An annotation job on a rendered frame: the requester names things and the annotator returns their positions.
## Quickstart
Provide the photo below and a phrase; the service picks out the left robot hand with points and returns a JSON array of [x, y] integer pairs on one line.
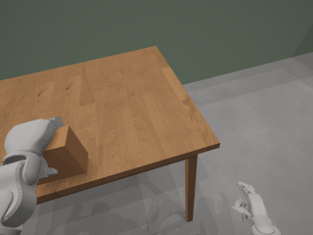
[[34, 137]]

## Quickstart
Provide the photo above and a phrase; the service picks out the table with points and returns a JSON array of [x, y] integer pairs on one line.
[[129, 111]]

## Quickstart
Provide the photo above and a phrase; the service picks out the robot right forearm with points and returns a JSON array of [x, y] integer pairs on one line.
[[263, 225]]

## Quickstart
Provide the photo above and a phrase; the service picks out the robot left forearm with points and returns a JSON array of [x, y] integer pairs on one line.
[[19, 173]]

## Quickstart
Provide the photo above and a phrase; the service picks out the sponge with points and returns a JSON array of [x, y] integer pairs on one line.
[[66, 154]]

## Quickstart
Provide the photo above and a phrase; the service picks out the right robot hand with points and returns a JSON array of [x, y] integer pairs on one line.
[[245, 210]]

